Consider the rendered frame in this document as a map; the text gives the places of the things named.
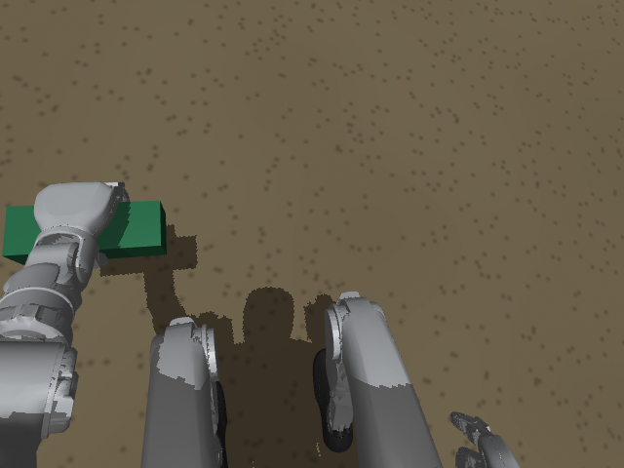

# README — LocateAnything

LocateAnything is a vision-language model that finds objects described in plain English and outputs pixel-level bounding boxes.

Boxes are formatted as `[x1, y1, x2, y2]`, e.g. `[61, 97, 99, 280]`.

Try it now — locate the left robot hand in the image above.
[34, 181, 130, 268]

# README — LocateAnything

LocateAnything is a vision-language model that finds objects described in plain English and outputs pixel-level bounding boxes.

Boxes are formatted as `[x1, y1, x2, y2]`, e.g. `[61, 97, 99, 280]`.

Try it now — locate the right robot hand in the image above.
[450, 412, 521, 468]

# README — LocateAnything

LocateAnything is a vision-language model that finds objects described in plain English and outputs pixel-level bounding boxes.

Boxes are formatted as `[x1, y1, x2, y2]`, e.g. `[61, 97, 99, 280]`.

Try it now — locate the right robot foot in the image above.
[313, 348, 353, 452]

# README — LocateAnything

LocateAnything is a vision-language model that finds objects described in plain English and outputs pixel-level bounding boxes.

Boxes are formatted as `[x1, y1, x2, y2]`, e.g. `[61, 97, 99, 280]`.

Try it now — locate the carton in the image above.
[2, 201, 167, 265]

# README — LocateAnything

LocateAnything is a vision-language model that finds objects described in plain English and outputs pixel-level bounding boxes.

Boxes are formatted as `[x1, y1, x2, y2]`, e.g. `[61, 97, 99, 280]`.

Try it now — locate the left robot arm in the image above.
[0, 226, 98, 468]

